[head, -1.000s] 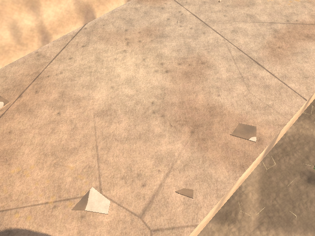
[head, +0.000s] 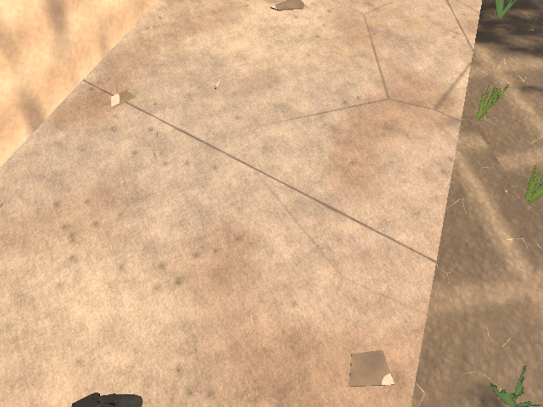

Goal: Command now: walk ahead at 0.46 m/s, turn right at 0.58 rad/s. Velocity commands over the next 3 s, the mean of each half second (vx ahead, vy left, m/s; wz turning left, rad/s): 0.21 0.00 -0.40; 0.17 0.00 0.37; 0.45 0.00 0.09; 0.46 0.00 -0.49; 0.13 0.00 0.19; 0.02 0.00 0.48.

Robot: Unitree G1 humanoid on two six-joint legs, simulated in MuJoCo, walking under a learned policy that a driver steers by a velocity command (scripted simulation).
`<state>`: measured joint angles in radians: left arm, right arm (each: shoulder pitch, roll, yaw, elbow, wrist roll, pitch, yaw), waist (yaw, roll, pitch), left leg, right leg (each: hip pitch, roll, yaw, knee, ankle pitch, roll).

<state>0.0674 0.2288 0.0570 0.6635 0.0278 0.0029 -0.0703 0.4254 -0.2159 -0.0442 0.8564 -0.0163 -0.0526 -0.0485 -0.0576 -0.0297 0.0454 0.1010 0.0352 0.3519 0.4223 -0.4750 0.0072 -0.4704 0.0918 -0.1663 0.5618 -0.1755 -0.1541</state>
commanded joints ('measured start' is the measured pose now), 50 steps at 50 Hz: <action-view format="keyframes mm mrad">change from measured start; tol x32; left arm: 1 322 149 68 26 15 -27 38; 46 510 199 14 109 1 -15 124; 50 144 182 9 6 9 -55 119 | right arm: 1 -41 -212 -55 -88 8 11 7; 50 -208 -189 -77 -227 -19 62 86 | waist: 1 210 102 -172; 50 -9 -23 -6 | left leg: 1 -171 197 -94 608 1031 64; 2 -660 19 -124 941 60 11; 3 -815 -101 -332 1189 -81 -17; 24 -462 -29 -334 185 313 30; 28 -81 373 -861 25 1340 334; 38 -404 77 -766 -271 -112 201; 45 -733 -98 -665 -237 -152 15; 50 -858 -95 -495 667 244 1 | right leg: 1 398 -9 114 -128 -64 -76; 3 791 -450 934 -182 347 -365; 13 364 -178 348 -197 991 -71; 25 355 -201 350 -40 649 25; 28 139 30 200 440 -455 133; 31 -7 -24 225 542 -383 166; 46 692 -135 244 -391 -305 55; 47 565 -503 718 -462 -610 -20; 50 328 -390 549 -462 -470 -7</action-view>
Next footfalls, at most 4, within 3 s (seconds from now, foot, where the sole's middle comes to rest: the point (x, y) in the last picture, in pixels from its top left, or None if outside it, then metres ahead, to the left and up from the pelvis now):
0.02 right None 0.15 -0.03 -0.76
0.52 left None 0.36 0.10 -0.76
0.92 right None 0.27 -0.04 -0.76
1.32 left None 0.45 0.26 -0.76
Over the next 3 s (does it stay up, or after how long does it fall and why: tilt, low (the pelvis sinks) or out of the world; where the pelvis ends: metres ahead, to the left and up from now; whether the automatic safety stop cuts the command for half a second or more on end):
stays up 0.87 0.08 0.02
